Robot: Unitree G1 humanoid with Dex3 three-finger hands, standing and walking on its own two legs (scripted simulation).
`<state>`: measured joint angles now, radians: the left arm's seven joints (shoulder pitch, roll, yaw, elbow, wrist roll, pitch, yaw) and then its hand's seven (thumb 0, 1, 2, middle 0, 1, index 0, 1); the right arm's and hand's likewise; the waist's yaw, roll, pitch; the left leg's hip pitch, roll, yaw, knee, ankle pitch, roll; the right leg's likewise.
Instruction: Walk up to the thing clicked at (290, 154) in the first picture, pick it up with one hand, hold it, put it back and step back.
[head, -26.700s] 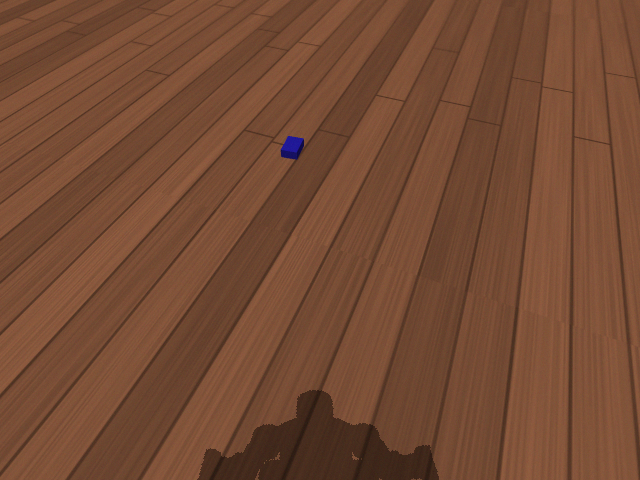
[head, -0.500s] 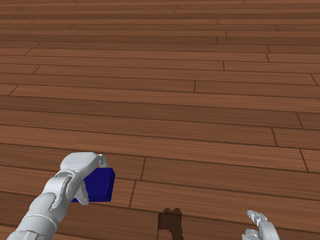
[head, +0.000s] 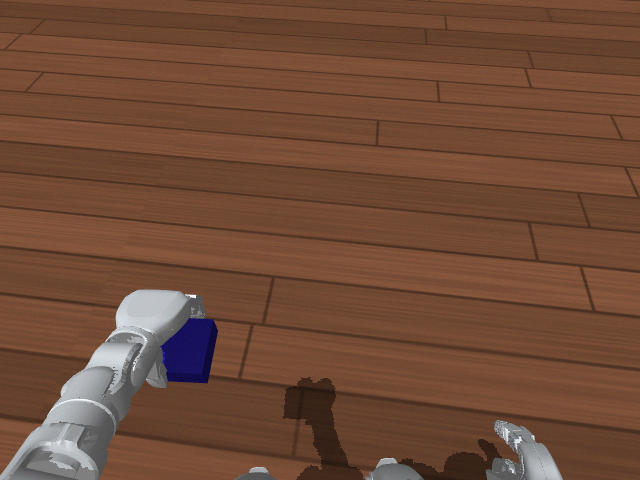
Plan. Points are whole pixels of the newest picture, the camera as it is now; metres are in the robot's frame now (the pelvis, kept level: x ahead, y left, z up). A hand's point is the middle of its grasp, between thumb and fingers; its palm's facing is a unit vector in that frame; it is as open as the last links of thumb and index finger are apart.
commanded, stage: crouch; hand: left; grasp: from above
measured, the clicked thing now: (170, 348) +0.33 +0.23 -0.12
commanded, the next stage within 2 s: lower in 1.76 s
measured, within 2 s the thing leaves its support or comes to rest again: neither
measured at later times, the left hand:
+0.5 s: hand (201, 347) +0.40 +0.24 -0.31, palm faces -0.44 +0.07 -0.89, open 10.8 cm
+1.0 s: hand (214, 357) +0.44 +0.25 -0.48, palm faces -0.46 +0.03 -0.88, open 10.8 cm
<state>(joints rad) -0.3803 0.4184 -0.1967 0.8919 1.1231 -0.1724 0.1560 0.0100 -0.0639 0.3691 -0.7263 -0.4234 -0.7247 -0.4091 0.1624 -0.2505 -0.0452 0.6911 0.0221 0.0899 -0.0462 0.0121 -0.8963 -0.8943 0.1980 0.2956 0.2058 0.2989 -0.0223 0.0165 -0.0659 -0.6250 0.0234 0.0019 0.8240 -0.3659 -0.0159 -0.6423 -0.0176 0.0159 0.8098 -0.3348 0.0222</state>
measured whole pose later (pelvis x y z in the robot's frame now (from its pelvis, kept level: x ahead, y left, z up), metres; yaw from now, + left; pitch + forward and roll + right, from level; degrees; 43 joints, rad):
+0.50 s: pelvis -0.05 +0.02 -0.20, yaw -1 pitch +33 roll -4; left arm -0.81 0.53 -0.05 1.26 1.21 -0.14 0.28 0.01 -0.03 0.38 -0.67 -0.47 -0.67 -0.45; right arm 0.27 -0.23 -0.05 0.73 -0.04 0.02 -0.01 0.01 -0.90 -0.89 0.20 0.30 0.21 0.30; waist -0.18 0.06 -0.19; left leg -1.69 0.01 -0.03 1.74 -0.62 0.02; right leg -1.68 -0.02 0.01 1.67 -0.57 0.05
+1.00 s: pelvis -0.05 +0.01 -0.33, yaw -3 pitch +38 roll -7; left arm -0.99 0.68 0.03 1.32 1.28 -0.22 0.28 0.01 -0.02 0.37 -0.65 -0.48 -0.65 -0.47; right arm 0.17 -0.26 0.00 0.69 -0.11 -0.02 0.10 0.01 -0.90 -0.90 0.20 0.30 0.21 0.30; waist -0.23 0.02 -0.11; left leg -2.13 -0.02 -0.10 2.16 -0.70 0.00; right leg -2.09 -0.02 -0.02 2.07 -0.66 0.06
